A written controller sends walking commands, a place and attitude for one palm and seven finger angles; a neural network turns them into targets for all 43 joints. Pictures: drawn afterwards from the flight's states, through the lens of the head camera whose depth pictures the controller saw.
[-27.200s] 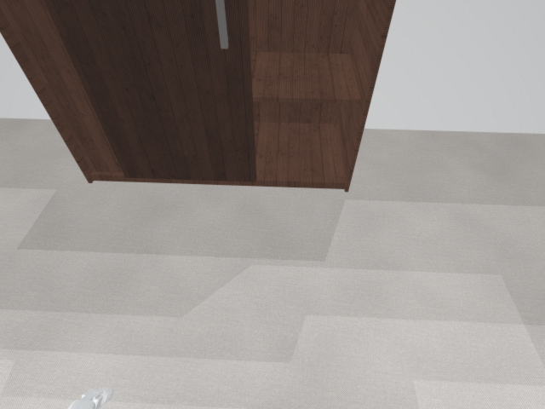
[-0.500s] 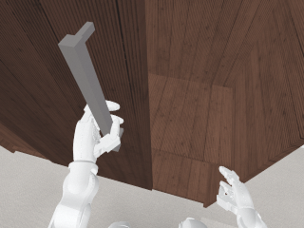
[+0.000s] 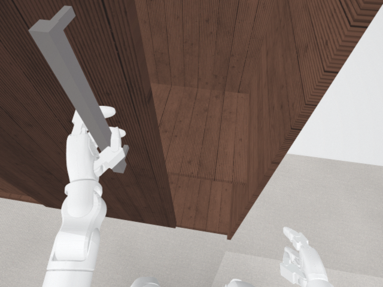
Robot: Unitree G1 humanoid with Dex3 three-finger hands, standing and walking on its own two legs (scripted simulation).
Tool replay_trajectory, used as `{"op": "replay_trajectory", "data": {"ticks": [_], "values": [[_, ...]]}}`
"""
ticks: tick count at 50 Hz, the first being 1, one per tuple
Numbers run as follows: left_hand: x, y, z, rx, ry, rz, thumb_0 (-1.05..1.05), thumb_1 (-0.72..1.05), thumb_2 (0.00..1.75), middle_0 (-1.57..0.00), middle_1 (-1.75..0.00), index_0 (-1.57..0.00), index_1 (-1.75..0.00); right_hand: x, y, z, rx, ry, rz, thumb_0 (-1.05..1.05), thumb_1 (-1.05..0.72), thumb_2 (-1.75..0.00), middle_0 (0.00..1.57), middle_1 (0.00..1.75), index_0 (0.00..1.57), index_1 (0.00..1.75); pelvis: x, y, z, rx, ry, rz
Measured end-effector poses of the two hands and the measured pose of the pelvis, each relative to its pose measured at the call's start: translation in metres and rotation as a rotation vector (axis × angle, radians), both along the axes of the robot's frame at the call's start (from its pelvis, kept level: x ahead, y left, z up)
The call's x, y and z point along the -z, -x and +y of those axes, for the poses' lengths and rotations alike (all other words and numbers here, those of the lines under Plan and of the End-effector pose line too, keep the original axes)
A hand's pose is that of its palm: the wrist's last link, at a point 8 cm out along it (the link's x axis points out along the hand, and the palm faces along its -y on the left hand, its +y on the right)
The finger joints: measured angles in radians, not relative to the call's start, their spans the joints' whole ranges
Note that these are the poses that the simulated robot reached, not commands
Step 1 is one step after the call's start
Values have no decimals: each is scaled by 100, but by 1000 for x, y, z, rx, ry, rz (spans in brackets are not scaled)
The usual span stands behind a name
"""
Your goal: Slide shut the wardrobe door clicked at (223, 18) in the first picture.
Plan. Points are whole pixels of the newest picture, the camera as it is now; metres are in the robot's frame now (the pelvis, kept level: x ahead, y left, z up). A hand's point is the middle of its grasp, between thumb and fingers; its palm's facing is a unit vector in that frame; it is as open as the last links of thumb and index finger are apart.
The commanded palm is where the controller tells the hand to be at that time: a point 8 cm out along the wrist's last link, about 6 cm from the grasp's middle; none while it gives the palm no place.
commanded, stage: step sideways, sliding the door along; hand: left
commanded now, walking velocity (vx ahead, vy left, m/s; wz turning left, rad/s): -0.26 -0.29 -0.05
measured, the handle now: (100, 112) +0.36 +0.22 +0.16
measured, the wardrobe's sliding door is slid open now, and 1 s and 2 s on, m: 0.26 0.10 0.10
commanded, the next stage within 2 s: none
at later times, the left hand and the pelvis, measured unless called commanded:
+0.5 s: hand (171, 161) +0.30 +0.09 +0.11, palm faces +0.19 -0.97 -0.12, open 6.2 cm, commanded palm +0.28 +0.09 +0.12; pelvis -0.04 -0.06 +0.00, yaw -1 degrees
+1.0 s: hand (195, 167) +0.30 +0.04 +0.11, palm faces -0.01 -0.99 -0.11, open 6.2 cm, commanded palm +0.28 +0.08 +0.12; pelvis -0.07 -0.05 +0.00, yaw -4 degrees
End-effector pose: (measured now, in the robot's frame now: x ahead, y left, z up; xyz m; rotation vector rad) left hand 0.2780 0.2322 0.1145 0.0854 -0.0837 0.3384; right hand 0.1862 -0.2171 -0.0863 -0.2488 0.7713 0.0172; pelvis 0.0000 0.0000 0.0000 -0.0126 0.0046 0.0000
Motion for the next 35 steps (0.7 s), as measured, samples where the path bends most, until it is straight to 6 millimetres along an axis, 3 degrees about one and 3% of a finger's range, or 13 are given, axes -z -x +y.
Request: {"op": "replay_trajectory", "data": {"ticks": [8,17,23,35], "values": [[-1,2,-31,-37,-23,25,1,72,81,-44,-140,-16,-140,13,19,-32,25,-69,19,1,-90,-90,20,30,20,30,1,18,-43,12,6,-3],[-3,4,-65,58,-25,48,1,75,80,-41,-139,-19,-140,1,30,-65,81,-16,-25,1,-90,-90,20,30,20,30,-1,27,-53,11,-7,0],[-3,4,-89,117,-38,54,0,76,79,-40,-140,-20,-140,-1,35,-71,85,-40,-36,1,-90,-90,20,30,20,30,-1,37,-63,10,-2,-2],[-4,4,-122,280,-46,60,0,74,76,-38,-133,-21,-140,3,62,-71,179,-57,-21,1,-90,-90,20,30,20,30,-3,47,-59,38,-7,14]]}}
